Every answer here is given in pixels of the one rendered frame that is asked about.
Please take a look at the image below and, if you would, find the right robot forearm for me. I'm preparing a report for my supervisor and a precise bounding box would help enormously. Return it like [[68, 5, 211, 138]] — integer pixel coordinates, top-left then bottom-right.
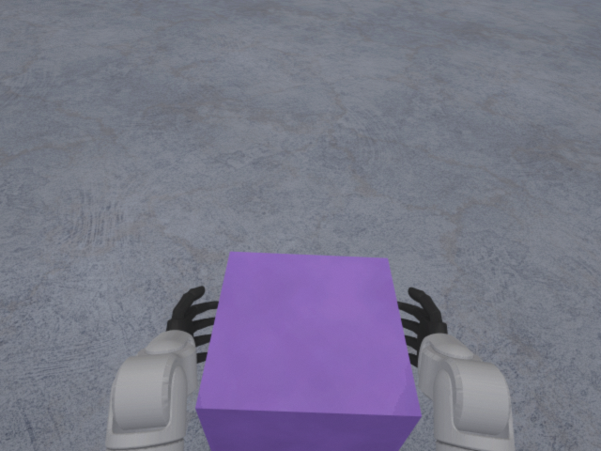
[[418, 334, 516, 451]]

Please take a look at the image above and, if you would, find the right robot hand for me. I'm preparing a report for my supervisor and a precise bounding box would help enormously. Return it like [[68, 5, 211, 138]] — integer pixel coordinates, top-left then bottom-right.
[[397, 288, 448, 368]]

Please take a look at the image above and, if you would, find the left robot forearm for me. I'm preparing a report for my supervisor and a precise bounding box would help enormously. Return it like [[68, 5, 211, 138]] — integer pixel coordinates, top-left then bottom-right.
[[105, 330, 198, 451]]

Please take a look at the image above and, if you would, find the carton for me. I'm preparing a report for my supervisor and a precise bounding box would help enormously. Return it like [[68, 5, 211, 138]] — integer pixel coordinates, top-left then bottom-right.
[[195, 252, 422, 451]]

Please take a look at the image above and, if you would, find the left robot hand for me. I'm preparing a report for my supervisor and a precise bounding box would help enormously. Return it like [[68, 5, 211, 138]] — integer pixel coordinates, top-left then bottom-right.
[[166, 286, 219, 363]]

